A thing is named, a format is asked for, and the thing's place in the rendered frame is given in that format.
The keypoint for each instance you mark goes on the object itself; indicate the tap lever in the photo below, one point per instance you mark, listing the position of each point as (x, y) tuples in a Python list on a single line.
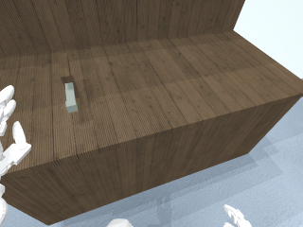
[(70, 103)]

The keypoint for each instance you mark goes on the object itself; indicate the robot right hand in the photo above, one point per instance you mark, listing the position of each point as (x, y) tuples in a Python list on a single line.
[(236, 216)]

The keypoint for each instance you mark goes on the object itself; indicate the counter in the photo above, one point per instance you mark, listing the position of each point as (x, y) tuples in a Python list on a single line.
[(164, 89)]

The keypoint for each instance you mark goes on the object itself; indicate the robot left hand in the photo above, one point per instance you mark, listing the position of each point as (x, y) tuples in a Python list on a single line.
[(15, 153)]

